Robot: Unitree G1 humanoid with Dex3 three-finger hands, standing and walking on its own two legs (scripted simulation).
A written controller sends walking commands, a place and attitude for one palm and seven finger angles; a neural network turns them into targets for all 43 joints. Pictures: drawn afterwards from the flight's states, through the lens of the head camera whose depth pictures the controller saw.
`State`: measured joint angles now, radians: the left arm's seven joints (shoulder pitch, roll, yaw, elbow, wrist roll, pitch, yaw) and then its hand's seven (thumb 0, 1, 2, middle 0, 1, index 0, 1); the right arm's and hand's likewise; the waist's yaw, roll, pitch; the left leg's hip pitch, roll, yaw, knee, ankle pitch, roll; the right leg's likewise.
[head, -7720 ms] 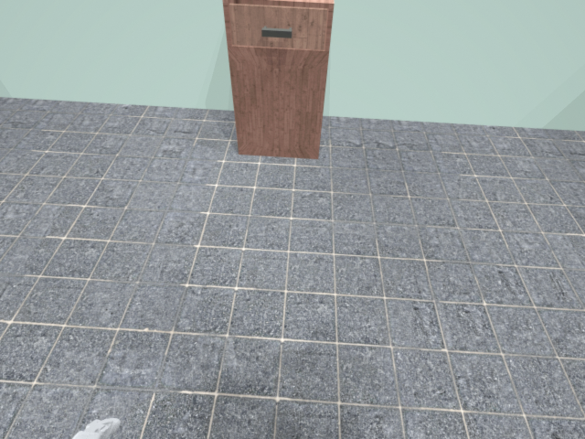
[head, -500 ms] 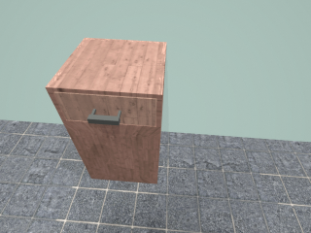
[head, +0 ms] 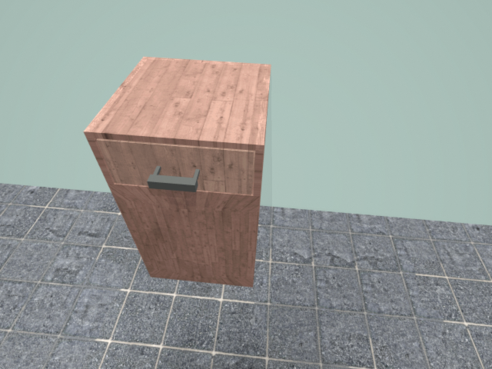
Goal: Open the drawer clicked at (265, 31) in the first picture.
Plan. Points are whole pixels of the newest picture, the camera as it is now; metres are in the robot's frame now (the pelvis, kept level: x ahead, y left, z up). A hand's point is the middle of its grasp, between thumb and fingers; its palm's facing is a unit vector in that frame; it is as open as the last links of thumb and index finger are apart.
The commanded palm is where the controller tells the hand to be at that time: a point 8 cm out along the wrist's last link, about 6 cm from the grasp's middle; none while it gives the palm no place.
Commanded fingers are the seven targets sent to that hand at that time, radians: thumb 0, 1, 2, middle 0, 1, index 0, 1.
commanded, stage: shuffle to correct the standing spot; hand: left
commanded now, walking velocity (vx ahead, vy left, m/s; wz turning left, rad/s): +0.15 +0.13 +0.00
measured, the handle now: (175, 177) +0.58 +0.23 -0.08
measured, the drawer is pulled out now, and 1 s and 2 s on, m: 0.00 0.00 0.00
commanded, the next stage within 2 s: come to a stop and stand still in 0.14 s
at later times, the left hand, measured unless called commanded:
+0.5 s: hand out of the picture +0.07 +0.20 -0.18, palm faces +0.11 -0.98 -0.18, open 7.3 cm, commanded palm none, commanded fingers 0.00 0.90 0.90 -0.20 -0.30 -0.20 -0.30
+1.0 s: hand out of the picture +0.07 +0.17 -0.16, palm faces +0.04 -0.97 -0.23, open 7.2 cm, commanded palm none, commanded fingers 0.00 0.90 0.90 -0.20 -0.30 -0.20 -0.30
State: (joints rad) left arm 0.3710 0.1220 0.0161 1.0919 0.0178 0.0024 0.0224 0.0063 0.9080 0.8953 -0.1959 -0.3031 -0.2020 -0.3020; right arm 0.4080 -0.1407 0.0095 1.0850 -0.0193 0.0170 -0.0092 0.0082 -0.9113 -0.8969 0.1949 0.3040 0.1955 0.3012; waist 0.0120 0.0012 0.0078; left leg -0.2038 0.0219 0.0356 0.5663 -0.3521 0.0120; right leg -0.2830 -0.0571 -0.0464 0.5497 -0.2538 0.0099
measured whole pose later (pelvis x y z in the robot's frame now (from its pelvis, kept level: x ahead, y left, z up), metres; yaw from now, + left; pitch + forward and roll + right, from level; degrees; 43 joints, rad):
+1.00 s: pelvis +0.04 -0.01 +0.01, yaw +0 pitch -2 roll +1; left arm 0.26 0.16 0.02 1.05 0.01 0.00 0.03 0.01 0.94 0.90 -0.20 -0.30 -0.20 -0.30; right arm 0.27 -0.16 0.00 1.09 -0.01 0.02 -0.02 0.01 -0.93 -0.90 0.19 0.30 0.19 0.30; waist -0.01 0.01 0.02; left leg -0.19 0.05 0.08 0.46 -0.23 -0.03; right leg -0.20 0.01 -0.08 0.50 -0.27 -0.05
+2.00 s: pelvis +0.05 +0.06 +0.00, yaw +0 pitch -3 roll -1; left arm 0.31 0.16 0.00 1.04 0.01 0.00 0.05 0.01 0.91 0.90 -0.19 -0.30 -0.20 -0.30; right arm 0.28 -0.17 0.01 1.06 -0.01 -0.01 -0.03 0.01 -0.93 -0.90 0.20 0.30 0.20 0.30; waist 0.01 -0.01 0.00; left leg -0.17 -0.02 0.10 0.50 -0.28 0.06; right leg -0.15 -0.06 -0.06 0.46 -0.26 0.04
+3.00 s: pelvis +0.08 +0.04 -0.02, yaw +3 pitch +9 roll +1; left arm 0.31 0.42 -0.03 -0.08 1.03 -0.11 0.34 0.00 -0.05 0.49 -0.29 -0.91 -0.29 -0.91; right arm 0.14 -0.24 0.01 0.56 -0.06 0.15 0.01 0.02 -0.91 -0.90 0.20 0.30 0.20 0.30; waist 0.07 0.04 -0.07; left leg -0.50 -0.05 0.03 0.74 -0.41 0.05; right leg -0.51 0.09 0.03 0.76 -0.41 -0.07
